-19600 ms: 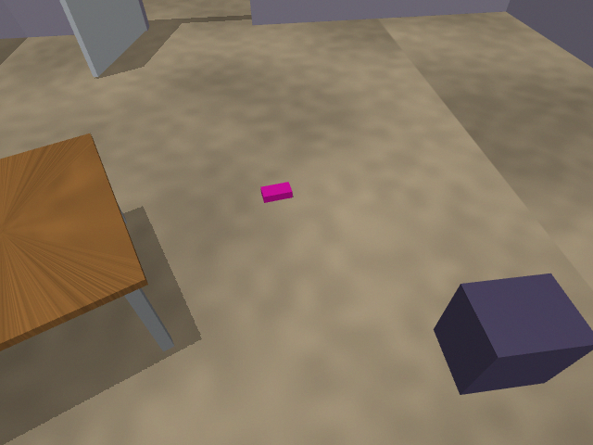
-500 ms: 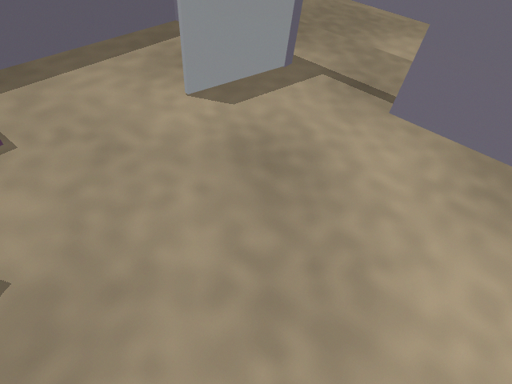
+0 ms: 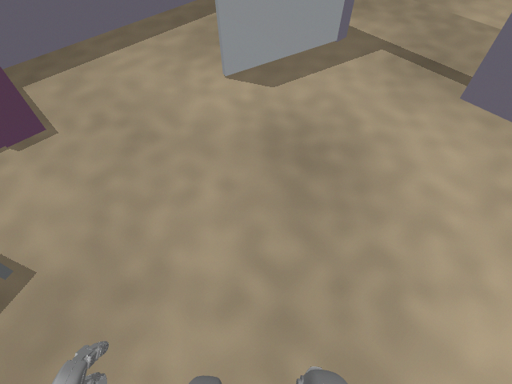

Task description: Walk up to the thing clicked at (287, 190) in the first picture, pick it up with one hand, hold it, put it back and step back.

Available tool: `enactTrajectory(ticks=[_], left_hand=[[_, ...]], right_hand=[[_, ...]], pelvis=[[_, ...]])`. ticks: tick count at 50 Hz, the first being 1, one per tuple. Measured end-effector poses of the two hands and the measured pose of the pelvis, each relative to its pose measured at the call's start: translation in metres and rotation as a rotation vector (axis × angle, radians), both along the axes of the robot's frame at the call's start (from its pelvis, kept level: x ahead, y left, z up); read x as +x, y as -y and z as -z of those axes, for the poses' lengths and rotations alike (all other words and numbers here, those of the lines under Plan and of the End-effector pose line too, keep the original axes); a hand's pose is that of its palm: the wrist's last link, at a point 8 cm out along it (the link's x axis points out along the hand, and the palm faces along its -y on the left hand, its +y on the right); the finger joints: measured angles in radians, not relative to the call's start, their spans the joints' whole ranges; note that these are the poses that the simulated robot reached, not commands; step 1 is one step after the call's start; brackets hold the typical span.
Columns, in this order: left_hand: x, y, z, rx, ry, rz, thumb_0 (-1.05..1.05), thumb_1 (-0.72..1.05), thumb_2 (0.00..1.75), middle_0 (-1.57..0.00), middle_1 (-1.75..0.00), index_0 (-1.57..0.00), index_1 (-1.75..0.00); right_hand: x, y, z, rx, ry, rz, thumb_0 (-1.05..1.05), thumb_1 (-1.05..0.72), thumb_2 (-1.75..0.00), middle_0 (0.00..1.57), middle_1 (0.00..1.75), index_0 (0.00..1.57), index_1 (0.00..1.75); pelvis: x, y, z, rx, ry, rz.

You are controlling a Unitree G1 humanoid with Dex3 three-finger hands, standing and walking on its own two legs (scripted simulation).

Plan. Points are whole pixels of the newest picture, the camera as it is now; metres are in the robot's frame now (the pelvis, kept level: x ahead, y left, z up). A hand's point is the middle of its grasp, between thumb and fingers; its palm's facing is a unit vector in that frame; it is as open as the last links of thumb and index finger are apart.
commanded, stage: walk up
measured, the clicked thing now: out of the picture +0.10 +0.50 -0.73
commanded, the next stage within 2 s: stand in 1.88 s
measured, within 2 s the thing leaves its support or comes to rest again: neither
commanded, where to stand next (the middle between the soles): +0.07 -0.01 m, yaw +5 degrees
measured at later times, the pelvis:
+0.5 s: pelvis +0.05 -0.04 +0.00, yaw +7 degrees
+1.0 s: pelvis -0.01 +0.00 +0.00, yaw +8 degrees
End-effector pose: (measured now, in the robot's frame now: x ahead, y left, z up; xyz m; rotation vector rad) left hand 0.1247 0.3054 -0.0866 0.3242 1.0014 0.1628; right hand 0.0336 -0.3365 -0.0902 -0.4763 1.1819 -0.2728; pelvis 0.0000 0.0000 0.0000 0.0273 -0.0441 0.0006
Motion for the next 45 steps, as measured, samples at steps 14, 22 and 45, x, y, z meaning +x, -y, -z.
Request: enactTrajectory(ticks=[14, 22, 45], left_hand=[[-0.044, 0.048, 0.002, 0.024, -0.154, -0.141, 0.0, 0.9, 0.9, -0.2, -0.3, -0.21, -0.3], [-0.057, 0.038, 0.021, 0.037, -0.181, -0.2, 0.01, 0.9, 0.9, -0.2, -0.3, -0.21, -0.3], [-0.116, -0.017, 0.004, 0.13, -0.181, -0.185, 0.0, 0.9, 0.89, -0.21, -0.3, -0.21, -0.3]], right_hand=[[0.126, 0.017, -0.003, 0.094, 0.059, -0.137, 0.0, -0.91, -0.9, 0.2, 0.3, 0.2, 0.3], [0.157, -0.004, 0.014, 0.121, 0.035, -0.188, 0.0, -0.9, -0.9, 0.2, 0.3, 0.21, 0.3], [0.139, -0.02, 0.004, 0.123, 0.109, -0.184, 0.0, -0.9, -0.9, 0.2, 0.3, 0.21, 0.3]], pelvis=[[0.049, 0.047, -0.013, -0.025, 0.007, -0.057], [0.056, 0.045, 0.002, -0.026, -0.006, -0.115], [0.001, 0.012, 0.0, -0.028, -0.009, -0.148]])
